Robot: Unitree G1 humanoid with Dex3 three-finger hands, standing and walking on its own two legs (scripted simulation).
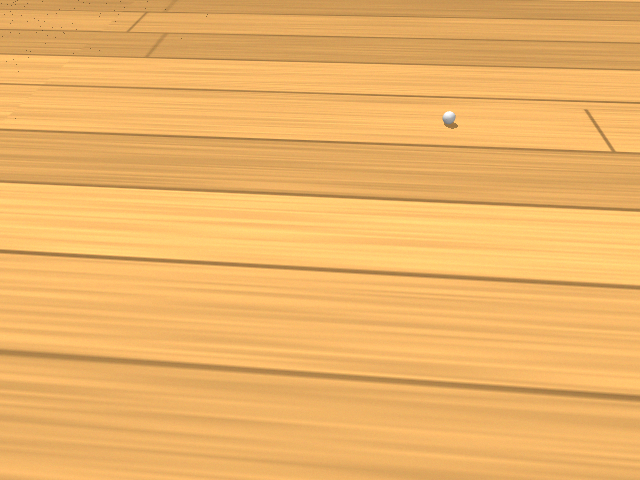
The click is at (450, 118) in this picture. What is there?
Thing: free ball
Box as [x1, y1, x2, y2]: [442, 111, 454, 123]
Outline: 452,112 448,111 444,113 442,118 445,123 450,123 454,120 454,114
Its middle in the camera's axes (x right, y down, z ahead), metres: +0.71 -0.70 +2.22
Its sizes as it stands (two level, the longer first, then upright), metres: 0.069 0.069 0.069
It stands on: the floor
